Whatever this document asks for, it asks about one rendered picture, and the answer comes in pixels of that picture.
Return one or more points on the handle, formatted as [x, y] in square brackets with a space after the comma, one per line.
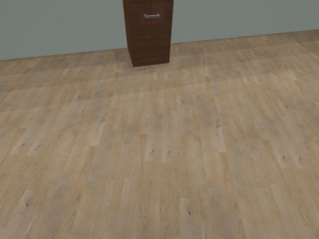
[152, 16]

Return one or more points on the cabinet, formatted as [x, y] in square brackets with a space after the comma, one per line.
[148, 44]

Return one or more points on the drawer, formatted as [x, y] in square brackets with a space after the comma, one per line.
[138, 13]

